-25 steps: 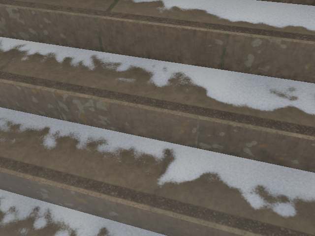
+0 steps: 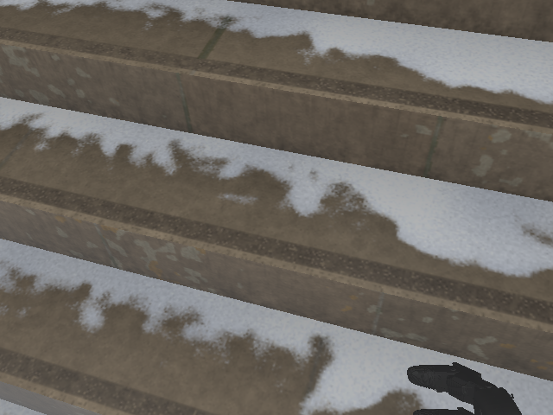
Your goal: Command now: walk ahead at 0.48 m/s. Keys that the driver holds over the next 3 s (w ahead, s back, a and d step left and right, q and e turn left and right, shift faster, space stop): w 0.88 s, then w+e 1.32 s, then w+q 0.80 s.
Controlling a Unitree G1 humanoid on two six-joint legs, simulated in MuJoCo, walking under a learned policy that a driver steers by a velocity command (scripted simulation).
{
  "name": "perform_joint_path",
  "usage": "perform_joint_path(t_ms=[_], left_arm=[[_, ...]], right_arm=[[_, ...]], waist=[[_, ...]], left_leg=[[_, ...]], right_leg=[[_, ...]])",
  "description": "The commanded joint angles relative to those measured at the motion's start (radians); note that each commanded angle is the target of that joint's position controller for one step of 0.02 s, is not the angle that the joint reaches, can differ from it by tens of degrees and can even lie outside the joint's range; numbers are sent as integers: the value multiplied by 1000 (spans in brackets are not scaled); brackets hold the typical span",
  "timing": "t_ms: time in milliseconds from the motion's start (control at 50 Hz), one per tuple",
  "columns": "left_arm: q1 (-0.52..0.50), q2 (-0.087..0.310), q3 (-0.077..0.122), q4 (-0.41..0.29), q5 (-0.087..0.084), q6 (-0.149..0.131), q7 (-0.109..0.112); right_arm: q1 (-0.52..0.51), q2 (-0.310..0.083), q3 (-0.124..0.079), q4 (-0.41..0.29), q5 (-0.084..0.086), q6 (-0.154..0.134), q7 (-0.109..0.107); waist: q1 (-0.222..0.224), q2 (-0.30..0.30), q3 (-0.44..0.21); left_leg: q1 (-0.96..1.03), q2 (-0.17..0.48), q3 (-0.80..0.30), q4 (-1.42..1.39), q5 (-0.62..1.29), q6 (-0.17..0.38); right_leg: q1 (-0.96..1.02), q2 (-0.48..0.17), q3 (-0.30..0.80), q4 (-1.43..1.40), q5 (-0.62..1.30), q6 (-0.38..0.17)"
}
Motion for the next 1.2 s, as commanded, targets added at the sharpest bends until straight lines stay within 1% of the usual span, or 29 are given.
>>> perform_joint_path(t_ms=[20,40,80,120,200,240,340,380,440,480,500,520,540,580,620,680,740,820,900,960,980,1000,1040,1060,1080,1100,1120,1160,1200], left_arm=[[-270,19,8,-262,-26,-53,-79],[-377,-33,-22,-351,-3,-41,-79],[-251,-67,-50,-347,-24,-8,-81],[-175,-51,-64,-304,-49,25,-69],[-324,-92,-103,-366,-43,63,-19],[-439,-27,-102,-423,-21,56,-10],[-699,-46,-126,-521,2,46,-10],[-682,-53,-123,-486,-12,40,-40],[-592,29,-72,-465,-25,21,-44],[-306,144,-16,-393,-9,18,-40],[-106,268,30,-322,13,34,-34],[65,359,69,-234,23,66,5],[63,271,47,-187,50,56,14],[-125,36,-12,-145,32,40,-34],[-190,-71,-34,-96,44,25,-50],[-159,-35,-28,-54,36,32,-64],[-129,-12,-40,-55,43,27,-50],[117,48,-34,11,33,14,-20],[268,23,-40,47,17,43,32],[270,39,-27,48,-13,54,72],[170,54,-32,34,-27,34,61],[240,84,-26,65,-13,16,44],[152,252,18,60,10,3,40],[30,287,34,13,10,-6,48],[74,128,15,-24,20,-35,25],[-26,60,16,-32,18,-64,-16],[-129,32,31,-136,-4,-74,-61],[-325,-54,-4,-297,-12,-27,-64],[-236,-108,-37,-314,-27,7,-54]], right_arm=[[454,-112,-61,241,8,33,-13],[383,-4,-31,294,-5,18,1],[301,93,-12,329,-22,4,33],[277,85,-9,320,-27,-1,39],[349,27,10,372,-28,-14,48],[363,5,13,369,-9,-12,46],[657,-124,-40,440,17,11,-43],[626,-110,-47,412,20,35,-55],[628,-157,-54,404,11,33,-32],[538,-198,-63,373,6,21,-35],[539,-109,-53,347,22,-4,-16],[438,-28,-50,331,26,-33,7],[374,-10,-65,291,47,-62,49],[182,14,-48,148,50,-52,60],[293,27,-39,148,40,-22,38],[318,98,1,137,48,-2,27],[208,74,12,106,37,21,20],[67,90,22,77,31,18,6],[-254,105,64,-80,47,-14,36],[-455,118,100,-194,26,-13,58],[-398,88,90,-189,44,-30,67],[-303,67,69,-158,35,-38,52],[71,-120,-28,-66,39,-21,20],[298,-210,-65,5,18,-14,14],[480,-285,-108,93,-27,5,1],[542,-309,-118,154,-54,41,-34],[426,-162,-73,199,-41,41,-37],[296,56,-19,313,-11,21,-17],[258,136,-11,370,-18,-1,11]], waist=[[-105,133,-161],[-38,46,-10],[100,0,6],[136,-1,42],[124,71,142],[97,68,129],[-44,93,12],[-39,71,-19],[42,262,-87],[200,346,-213],[226,-15,-335],[262,-308,-372],[194,-207,-294],[54,-38,19],[-51,9,22],[-95,30,59],[-71,4,48],[32,-69,42],[125,-89,90],[135,-17,80],[47,-86,62],[19,-163,-85],[-218,-379,-222],[-321,-388,-328],[-266,-21,-489],[-269,223,-551],[-174,184,-371],[-33,33,-17],[81,-63,31]], left_leg=[[636,355,-1016,-923,-347,127],[440,305,-775,-850,-190,81],[360,180,-392,-783,58,-16],[294,161,-201,-821,140,-20],[220,178,-161,-925,118,-2],[165,129,-97,-965,93,-6],[806,282,-274,-1130,272,68],[828,286,-181,-1137,455,63],[758,230,-112,-953,1481,84],[783,228,-123,-597,1852,59],[442,101,-133,-287,1445,20],[105,-129,-258,206,367,-34],[14,-149,-554,577,319,-14],[-155,-80,-440,753,416,46],[-147,-72,-479,817,472,95],[-332,-66,-459,825,468,105],[-328,-79,-312,705,570,47],[-616,-60,-276,799,526,-1],[-878,13,-191,687,407,-24],[-502,81,-3,378,282,-55],[-110,30,70,109,228,-14],[179,-90,140,145,162,4],[389,-104,-64,-113,-18,76],[624,-24,-285,-229,11,111],[1018,213,-778,-489,-88,246],[1024,377,-1263,-955,-207,330],[837,384,-1177,-968,-225,236],[482,331,-703,-838,-69,100],[404,232,-325,-779,204,-42]], right_leg=[[-709,84,104,1102,-68,-100],[-808,55,68,1198,-35,-143],[-835,27,54,1248,-6,-189],[-881,21,45,1158,5,-146],[-1126,45,-31,1423,44,-96],[-1051,30,-112,1124,138,-53],[-1217,-148,-221,847,-101,3],[-1008,-137,-295,662,-179,-12],[-480,62,-442,330,-489,-69],[-213,15,-170,90,-378,-143],[112,-171,279,-253,-478,-259],[293,-341,855,-789,-661,-342],[180,-360,915,-821,-644,-238],[-175,-310,430,-645,-498,-144],[-236,-209,137,-580,-258,-38],[-188,-168,-65,-600,-120,19],[-299,-104,-233,-650,-45,22],[-15,-160,-119,-651,14,-23],[217,-225,0,-749,80,-27],[75,-260,-8,-1014,281,-71],[-59,-219,-120,-1017,734,-61],[-16,-205,-165,-867,1377,-69],[250,-245,-111,-563,1814,-101],[176,-210,-83,-332,1657,-105],[-231,-54,-71,14,1144,-83],[-406,144,42,578,66,-52],[-571,116,165,949,3,-63],[-809,52,38,1213,-60,-126],[-861,4,51,1200,2,-180]])
Next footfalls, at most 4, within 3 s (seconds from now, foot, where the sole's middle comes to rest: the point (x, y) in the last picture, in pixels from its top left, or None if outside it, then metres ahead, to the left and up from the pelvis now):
0.46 right None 0.38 -0.15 -0.50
1.06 left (291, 211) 0.74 0.01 -0.34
1.56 right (436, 74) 0.95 -0.28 -0.17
2.08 left None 1.29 -0.31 -0.01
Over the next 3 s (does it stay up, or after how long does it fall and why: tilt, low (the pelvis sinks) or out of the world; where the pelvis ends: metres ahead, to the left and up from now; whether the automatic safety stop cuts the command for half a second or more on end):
stays up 1.43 -0.56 0.87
